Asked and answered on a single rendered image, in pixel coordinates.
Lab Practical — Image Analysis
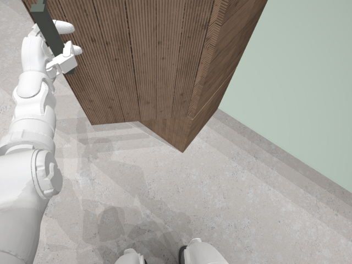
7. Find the robot left hand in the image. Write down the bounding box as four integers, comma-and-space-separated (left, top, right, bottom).
21, 20, 83, 83

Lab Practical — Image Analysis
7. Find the cupboard door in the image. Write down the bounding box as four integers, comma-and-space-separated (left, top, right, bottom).
21, 0, 216, 125

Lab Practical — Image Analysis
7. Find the left robot forearm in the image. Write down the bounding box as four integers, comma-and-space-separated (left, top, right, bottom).
0, 71, 57, 156

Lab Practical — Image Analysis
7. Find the right robot thigh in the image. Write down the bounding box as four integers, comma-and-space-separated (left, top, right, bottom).
184, 242, 229, 264

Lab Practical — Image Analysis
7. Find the right robot shin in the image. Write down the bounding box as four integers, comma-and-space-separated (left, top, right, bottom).
188, 238, 201, 247

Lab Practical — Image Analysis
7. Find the handle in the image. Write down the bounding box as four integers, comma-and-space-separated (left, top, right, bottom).
30, 0, 75, 75

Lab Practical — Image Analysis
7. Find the left robot upper arm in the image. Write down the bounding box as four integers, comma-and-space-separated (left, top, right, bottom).
0, 149, 63, 264

